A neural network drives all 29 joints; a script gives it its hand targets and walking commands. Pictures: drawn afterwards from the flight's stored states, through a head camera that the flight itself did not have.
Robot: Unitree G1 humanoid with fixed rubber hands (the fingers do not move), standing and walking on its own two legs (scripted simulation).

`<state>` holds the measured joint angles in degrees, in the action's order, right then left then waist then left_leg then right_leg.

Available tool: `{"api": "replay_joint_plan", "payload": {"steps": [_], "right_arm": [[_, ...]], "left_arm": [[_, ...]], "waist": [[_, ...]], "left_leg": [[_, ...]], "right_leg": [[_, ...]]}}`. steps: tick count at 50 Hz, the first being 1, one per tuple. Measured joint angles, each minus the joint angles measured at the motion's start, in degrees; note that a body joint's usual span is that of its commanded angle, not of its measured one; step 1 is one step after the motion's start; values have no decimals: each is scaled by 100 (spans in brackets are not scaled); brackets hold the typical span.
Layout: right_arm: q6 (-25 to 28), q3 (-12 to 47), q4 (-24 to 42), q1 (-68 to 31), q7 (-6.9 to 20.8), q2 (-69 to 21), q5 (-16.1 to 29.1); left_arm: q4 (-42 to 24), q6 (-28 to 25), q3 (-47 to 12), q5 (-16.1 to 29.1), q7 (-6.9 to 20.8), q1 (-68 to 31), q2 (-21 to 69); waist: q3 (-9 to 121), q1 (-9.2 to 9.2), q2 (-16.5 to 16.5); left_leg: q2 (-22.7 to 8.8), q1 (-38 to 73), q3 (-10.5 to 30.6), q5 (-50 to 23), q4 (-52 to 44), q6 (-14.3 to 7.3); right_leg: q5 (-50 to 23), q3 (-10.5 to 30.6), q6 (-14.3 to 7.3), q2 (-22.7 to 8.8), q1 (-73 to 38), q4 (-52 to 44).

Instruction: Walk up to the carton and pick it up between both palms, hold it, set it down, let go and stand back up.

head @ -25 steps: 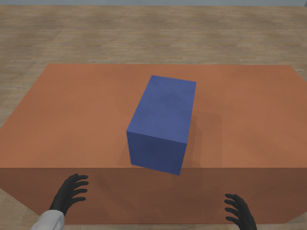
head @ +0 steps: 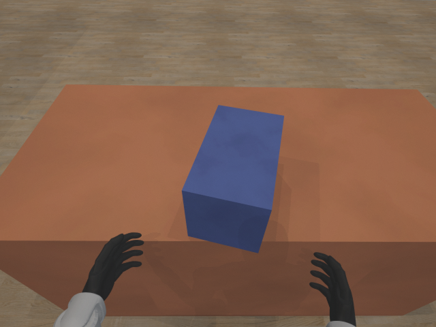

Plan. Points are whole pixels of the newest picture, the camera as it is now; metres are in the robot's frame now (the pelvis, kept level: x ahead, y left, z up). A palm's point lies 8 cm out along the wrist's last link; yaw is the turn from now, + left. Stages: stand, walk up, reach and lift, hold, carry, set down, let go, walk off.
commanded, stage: reach and lift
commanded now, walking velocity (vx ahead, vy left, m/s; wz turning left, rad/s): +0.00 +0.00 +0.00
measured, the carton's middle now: (237, 174) +0.44 -0.02 +0.00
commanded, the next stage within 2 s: none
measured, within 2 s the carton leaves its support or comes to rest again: neither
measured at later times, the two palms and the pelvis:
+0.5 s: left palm (111, 227) +0.28 +0.21 +0.04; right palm (326, 244) +0.25 -0.17 +0.05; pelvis +0.02 +0.00 +0.00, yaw +0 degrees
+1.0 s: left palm (115, 179) +0.35 +0.21 +0.10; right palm (325, 196) +0.32 -0.17 +0.09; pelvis +0.01 +0.01 +0.00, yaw +0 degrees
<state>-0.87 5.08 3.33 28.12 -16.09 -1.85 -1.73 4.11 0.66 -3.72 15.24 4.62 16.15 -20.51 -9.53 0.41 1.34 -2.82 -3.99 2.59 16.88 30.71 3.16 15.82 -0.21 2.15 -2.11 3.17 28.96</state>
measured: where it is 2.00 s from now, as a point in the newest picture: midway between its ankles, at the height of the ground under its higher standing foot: outside the picture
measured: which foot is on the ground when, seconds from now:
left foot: down 0.00-1.00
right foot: down 0.00-1.00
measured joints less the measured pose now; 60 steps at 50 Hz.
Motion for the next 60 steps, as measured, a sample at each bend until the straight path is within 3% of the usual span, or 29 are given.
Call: {"api": "replay_joint_plan", "payload": {"steps": [14,30,38,48,60], "right_arm": [[-362,-112,-2,-877,-72,0,111],[-1014,-282,-10,-2131,-236,302,536],[-1451,-560,-362,-3036,-260,406,666],[-1664,-865,-1133,-4039,-276,410,681],[-1531,-1114,-2211,-5049,-278,410,681]], "left_arm": [[-11,279,-35,67,-53,-441,-170],[-9,1506,88,67,-49,-1810,-98],[33,2065,207,60,-42,-2618,-101],[911,2294,254,-19,40,-3645,-71],[2165,2028,279,-62,39,-4575,-74]], "waist": [[66,-1,0],[94,0,-6],[95,-1,-6],[142,-38,-38],[435,-147,-41]], "left_leg": [[0,-4,-1,107,0,0],[0,-75,-1,121,-9,-9],[0,-126,-1,76,-9,-22],[0,-287,-1,-4,-14,-26],[0,-591,-1,-76,-14,-26]], "right_leg": [[103,0,7,-1,1,-8],[36,0,54,-1,1,-168],[-35,0,65,0,30,-214],[-112,2,65,1,191,-218],[-183,2,65,2,494,-218]]}}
